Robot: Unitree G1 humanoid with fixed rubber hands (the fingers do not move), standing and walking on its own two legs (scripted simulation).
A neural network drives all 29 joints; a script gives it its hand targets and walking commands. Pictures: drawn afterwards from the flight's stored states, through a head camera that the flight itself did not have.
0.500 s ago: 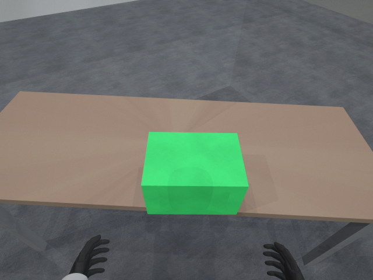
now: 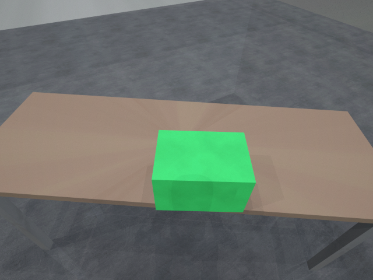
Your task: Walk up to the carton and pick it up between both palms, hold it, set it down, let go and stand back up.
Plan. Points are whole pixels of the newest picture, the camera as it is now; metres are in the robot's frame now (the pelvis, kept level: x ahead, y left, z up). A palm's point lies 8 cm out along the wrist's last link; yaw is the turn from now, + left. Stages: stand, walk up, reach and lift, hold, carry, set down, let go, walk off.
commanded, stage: stand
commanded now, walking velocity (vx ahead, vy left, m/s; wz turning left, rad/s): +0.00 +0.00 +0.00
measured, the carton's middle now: (200, 170) +0.44 -0.04 -0.07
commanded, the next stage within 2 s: none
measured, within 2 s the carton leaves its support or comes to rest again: neither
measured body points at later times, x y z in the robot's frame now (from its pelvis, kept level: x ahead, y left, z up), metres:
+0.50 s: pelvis -0.02 +0.02 +0.00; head -0.03 +0.03 +0.44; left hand +0.00 +0.28 -0.14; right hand +0.03 -0.23 -0.13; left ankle +0.00 +0.11 -0.74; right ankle +0.03 -0.13 -0.74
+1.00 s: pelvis +0.00 +0.01 +0.00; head +0.00 +0.01 +0.45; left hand +0.03 +0.26 -0.14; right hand +0.04 -0.24 -0.14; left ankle +0.00 +0.11 -0.74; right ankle +0.03 -0.13 -0.74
